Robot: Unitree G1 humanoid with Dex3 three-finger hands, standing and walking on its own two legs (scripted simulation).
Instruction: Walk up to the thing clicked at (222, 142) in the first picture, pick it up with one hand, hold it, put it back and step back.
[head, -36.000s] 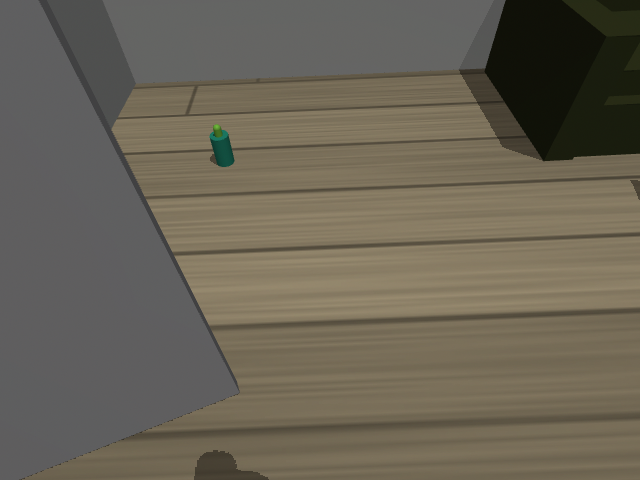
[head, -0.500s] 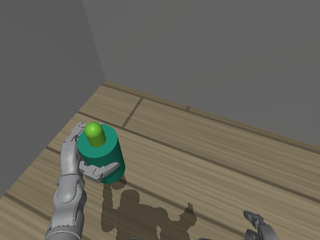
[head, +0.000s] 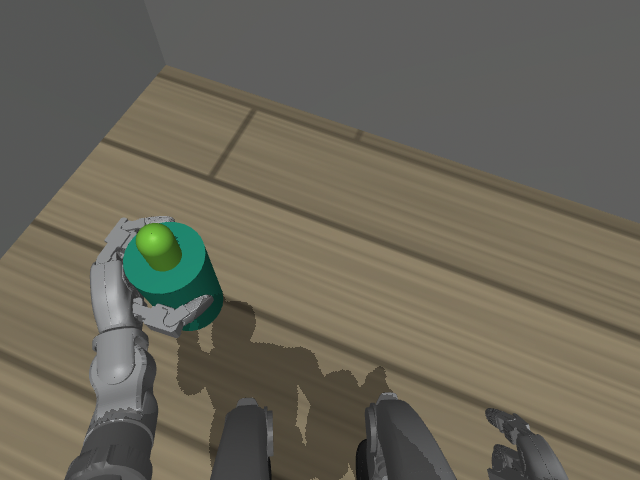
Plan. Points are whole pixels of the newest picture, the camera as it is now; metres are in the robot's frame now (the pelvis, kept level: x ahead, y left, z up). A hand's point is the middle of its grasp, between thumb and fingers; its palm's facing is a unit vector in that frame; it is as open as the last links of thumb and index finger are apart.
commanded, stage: crouch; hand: left
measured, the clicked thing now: (175, 273) +0.37 +0.19 -0.02
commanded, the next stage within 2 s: lower in 1.36 s
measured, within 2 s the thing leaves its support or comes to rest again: neither
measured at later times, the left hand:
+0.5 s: hand (194, 310) +0.40 +0.22 -0.26, palm faces +0.19 -0.98 -0.06, open 11.8 cm
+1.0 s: hand (203, 317) +0.42 +0.23 -0.38, palm faces +0.18 -0.98 -0.04, open 11.8 cm
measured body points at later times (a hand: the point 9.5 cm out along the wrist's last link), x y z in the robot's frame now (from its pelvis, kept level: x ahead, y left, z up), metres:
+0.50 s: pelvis -0.06 +0.00 -0.21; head +0.15 +0.05 +0.19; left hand +0.38 +0.27 -0.25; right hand +0.05 -0.26 -0.33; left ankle +0.03 +0.14 -0.61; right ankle +0.03 -0.14 -0.61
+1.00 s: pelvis -0.07 +0.01 -0.30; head +0.16 +0.07 +0.08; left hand +0.40 +0.28 -0.37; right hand -0.01 -0.27 -0.41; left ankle +0.03 +0.14 -0.61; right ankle +0.03 -0.14 -0.61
